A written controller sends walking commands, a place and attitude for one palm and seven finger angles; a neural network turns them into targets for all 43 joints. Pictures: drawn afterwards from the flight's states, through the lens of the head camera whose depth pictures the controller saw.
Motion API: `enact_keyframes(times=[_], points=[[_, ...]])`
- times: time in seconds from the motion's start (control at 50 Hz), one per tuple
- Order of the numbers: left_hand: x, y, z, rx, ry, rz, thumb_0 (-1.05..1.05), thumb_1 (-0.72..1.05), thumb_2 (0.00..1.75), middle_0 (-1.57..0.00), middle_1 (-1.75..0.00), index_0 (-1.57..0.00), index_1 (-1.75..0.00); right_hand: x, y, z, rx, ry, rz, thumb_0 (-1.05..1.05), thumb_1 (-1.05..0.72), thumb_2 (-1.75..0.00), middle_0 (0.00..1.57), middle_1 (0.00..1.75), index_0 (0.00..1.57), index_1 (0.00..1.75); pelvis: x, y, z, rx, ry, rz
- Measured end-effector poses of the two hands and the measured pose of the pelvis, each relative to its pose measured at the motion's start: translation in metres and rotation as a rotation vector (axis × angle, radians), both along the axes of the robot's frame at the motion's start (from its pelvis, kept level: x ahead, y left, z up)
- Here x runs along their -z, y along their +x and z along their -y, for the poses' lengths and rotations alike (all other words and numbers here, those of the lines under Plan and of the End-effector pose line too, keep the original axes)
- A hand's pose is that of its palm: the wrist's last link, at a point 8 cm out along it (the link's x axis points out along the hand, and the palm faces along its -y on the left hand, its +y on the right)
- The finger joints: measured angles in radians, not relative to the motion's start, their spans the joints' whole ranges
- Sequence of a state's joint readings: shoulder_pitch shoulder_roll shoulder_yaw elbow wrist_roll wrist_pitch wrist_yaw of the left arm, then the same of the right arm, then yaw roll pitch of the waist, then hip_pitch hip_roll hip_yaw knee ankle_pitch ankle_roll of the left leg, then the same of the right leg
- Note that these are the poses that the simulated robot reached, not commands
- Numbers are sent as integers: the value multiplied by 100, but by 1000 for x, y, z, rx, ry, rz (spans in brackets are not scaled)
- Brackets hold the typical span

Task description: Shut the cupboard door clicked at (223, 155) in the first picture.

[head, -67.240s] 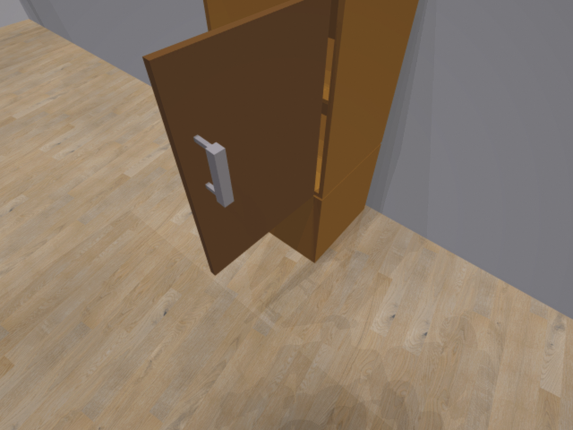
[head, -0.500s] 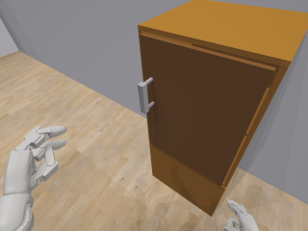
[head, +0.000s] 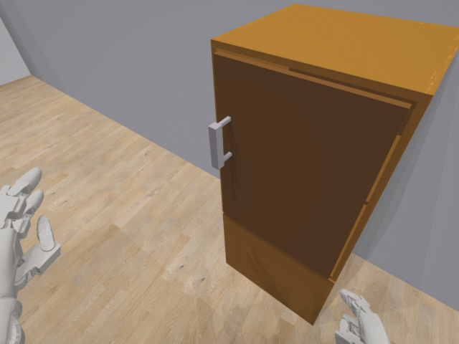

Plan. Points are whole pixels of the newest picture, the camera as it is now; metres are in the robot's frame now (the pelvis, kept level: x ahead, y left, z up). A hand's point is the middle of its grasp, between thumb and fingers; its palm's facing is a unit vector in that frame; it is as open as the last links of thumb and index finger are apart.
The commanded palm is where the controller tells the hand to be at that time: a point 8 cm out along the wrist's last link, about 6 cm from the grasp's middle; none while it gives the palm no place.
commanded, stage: step back with the hand held close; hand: left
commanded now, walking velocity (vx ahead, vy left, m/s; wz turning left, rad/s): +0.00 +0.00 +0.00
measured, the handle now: (222, 142) +0.61 +0.09 +0.02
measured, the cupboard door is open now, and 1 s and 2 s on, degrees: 0 0 0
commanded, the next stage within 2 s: stop stepping back and stand still in 1.56 s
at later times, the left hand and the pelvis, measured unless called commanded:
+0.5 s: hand (50, 243) +0.19 +0.27 +0.16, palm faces +0.34 -0.81 -0.48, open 7.4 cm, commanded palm +0.13 +0.31 +0.17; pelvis -0.02 +0.02 -0.01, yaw -2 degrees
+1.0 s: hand out of the picture +0.11 +0.31 +0.15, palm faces +0.45 -0.77 -0.45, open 7.4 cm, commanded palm +0.05 +0.35 +0.17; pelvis -0.09 +0.04 -0.02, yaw +1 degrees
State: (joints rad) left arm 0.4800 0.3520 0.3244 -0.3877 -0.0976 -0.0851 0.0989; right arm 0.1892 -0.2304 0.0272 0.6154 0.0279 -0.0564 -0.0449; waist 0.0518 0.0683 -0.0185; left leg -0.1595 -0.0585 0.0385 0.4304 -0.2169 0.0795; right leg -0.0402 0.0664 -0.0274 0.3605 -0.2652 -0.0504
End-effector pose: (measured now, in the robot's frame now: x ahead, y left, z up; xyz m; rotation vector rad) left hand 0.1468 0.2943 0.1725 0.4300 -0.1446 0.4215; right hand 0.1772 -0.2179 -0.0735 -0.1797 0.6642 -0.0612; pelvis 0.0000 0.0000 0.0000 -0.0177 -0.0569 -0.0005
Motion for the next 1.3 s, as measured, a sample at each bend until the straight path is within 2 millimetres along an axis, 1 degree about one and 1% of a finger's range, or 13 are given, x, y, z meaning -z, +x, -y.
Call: enact_keyframes(times=[0.14,0.22,0.28,0.4,0.5,0.58,0.72,0.82,0.9,1.0,1.18,1.3], points=[[0,1,-3,-4,7,-13,1,89,90,-21,-30,-21,-31,4,-5,1,8,3,-26,2,-91,-90,20,30,20,30,0,0,-1,5,-2,-9],[-7,5,-8,0,57,8,1,89,90,-21,-30,-21,-31,7,-9,7,33,-13,-50,2,-91,-90,20,30,20,30,2,-1,-3,9,-10,-38],[-7,10,-10,12,77,3,1,89,90,-21,-30,-21,-31,10,-14,13,68,-24,-68,2,-91,-90,20,30,21,30,3,-2,-6,18,-10,-55],[-3,16,-10,64,97,-26,1,89,90,-21,-30,-21,-31,11,-28,20,133,-45,-88,2,-91,-90,20,30,20,30,6,-8,-14,33,-4,-73],[-5,10,-14,98,125,-14,1,89,90,-21,-30,-21,-31,8,-44,20,160,-61,-94,2,-91,-90,20,30,20,30,8,-18,-19,41,-5,-78],[-5,-1,-21,101,137,6,1,89,90,-21,-30,-21,-31,7,-59,16,164,-74,-98,2,-91,-90,20,30,20,30,10,-29,-23,41,-11,-79],[0,-29,-36,74,142,38,1,89,90,-21,-30,-21,-31,8,-84,3,146,-98,-99,2,-91,-90,20,30,20,30,14,-51,-33,35,-25,-72],[4,-47,-46,45,147,64,1,89,90,-21,-30,-21,-31,11,-100,-7,122,-110,-99,2,-91,-90,20,30,20,30,18,-67,-38,22,-30,-62],[4,-60,-51,37,149,94,1,89,90,-21,-30,-21,-31,13,-110,-14,101,-113,-103,2,-91,-90,20,30,21,30,20,-77,-41,9,-34,-54],[2,-76,-54,36,168,134,1,89,90,-21,-30,-21,-31,16,-118,-20,76,-118,-102,2,-91,-90,20,30,21,30,24,-89,-43,-19,-40,-47],[2,-109,-66,12,192,177,1,89,90,-21,-30,-21,-31,21,-126,-28,42,-129,-84,2,-91,-90,20,30,21,30,33,-112,-48,-54,-49,-36],[-2,-140,-73,-16,201,205,1,89,90,-21,-30,-21,-31,20,-132,-39,6,-127,-72,2,-91,-90,20,30,21,30,35,-128,-51,-104,-49,-34]])
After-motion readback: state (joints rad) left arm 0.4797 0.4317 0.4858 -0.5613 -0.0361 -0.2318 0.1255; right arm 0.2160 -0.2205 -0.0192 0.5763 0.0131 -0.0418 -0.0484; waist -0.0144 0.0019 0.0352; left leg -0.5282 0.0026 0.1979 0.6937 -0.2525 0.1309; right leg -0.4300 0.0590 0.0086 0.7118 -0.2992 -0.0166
